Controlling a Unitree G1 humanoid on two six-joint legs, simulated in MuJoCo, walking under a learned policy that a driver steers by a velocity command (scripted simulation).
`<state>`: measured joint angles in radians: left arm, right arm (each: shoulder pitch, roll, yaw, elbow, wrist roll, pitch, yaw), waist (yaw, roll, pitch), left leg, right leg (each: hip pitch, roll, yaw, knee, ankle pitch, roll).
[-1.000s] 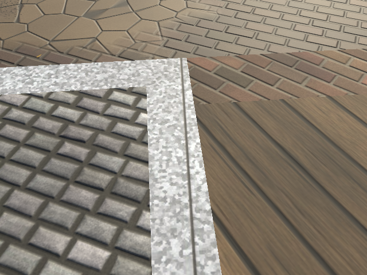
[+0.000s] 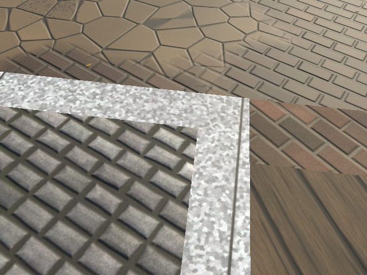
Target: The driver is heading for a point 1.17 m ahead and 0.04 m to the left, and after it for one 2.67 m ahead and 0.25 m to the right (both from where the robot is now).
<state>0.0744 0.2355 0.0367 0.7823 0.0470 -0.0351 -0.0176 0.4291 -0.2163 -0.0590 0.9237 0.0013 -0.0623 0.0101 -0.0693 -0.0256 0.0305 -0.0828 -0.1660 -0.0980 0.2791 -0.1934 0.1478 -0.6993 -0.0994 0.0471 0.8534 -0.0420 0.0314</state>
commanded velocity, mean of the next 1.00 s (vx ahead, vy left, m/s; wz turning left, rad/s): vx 0.24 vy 0.00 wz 0.20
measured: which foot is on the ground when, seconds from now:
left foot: down 0.00-0.26, up 0.28-0.66, down 0.68-1.00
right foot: up 0.00-0.22, down 0.24-0.70, up 0.72-0.98, down 1.00-1.00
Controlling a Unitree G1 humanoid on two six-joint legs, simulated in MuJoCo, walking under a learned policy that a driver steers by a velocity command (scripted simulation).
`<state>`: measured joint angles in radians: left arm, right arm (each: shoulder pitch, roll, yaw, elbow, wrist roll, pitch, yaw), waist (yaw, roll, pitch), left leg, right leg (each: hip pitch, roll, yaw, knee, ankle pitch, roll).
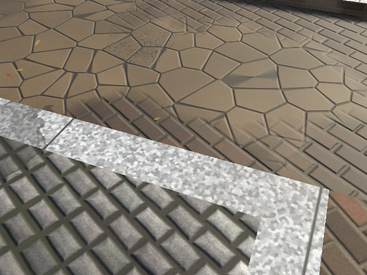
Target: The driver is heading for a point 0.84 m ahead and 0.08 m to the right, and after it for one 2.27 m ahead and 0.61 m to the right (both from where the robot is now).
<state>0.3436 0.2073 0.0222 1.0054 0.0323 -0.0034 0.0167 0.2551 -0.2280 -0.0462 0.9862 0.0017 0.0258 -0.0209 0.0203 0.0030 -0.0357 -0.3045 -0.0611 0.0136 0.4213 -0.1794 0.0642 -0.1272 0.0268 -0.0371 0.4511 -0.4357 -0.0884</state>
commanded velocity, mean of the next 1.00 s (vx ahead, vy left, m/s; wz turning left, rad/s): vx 0.45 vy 0.00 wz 0.00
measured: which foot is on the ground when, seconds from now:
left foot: down 0.00-0.00, up 0.02-0.42, down 0.44-0.96, up 0.98-1.00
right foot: down 0.00-0.44, up 0.46-0.94, down 0.96-1.00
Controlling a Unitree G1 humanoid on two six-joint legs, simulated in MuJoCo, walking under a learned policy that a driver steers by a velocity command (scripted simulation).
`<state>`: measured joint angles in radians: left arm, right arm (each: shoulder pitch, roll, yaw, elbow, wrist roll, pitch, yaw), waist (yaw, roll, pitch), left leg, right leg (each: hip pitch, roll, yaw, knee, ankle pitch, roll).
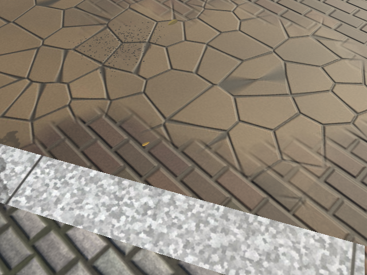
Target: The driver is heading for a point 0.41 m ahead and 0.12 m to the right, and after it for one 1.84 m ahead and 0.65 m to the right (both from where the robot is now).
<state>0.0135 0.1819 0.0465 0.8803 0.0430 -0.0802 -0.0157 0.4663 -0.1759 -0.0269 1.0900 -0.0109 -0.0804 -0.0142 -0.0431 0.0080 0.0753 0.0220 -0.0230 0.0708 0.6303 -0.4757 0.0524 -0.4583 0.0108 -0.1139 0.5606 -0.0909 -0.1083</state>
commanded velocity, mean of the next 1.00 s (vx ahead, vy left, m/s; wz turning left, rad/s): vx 0.30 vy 0.00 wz -0.40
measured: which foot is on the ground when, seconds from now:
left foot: up 0.00-0.50, down 0.52-1.00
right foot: down 0.00-0.50, up 0.52-0.98, down 1.00-1.00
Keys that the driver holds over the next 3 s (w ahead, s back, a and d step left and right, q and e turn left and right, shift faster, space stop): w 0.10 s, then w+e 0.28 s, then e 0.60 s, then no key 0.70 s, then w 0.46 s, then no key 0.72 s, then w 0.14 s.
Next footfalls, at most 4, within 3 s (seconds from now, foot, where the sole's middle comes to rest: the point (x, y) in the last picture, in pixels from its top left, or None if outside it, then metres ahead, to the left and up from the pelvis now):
0.52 left None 0.44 0.09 -0.76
1.00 right None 0.33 -0.11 -0.76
1.40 left None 0.40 0.07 -0.76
2.34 left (220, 223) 0.62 -0.12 -0.76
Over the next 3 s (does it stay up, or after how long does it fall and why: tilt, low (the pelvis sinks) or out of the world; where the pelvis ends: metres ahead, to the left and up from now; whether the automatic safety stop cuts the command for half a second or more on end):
stays up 0.55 -0.19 0.02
